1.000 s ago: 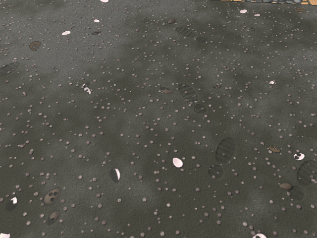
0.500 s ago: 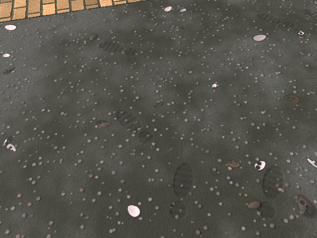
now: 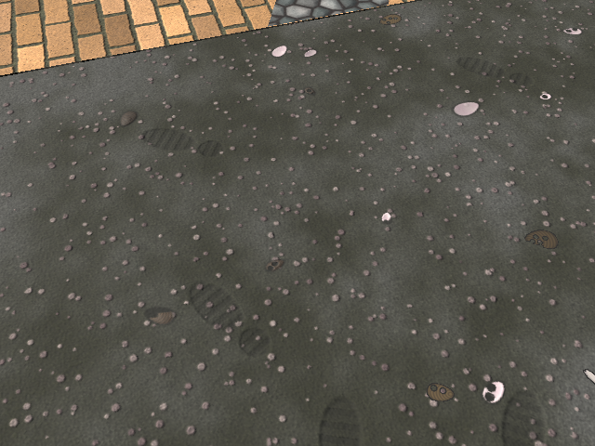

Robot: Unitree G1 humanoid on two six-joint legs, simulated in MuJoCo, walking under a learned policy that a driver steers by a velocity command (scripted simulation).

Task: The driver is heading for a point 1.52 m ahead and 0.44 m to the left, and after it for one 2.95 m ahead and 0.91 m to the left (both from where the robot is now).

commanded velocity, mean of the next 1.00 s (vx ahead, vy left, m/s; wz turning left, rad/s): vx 0.03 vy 0.00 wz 0.44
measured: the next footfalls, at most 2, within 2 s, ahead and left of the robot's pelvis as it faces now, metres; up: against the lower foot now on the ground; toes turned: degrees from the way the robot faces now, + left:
right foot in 0.26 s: +0.14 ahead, -0.14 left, +0.00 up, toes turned +14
left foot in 0.68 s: +0.04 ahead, +0.11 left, +0.00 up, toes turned +26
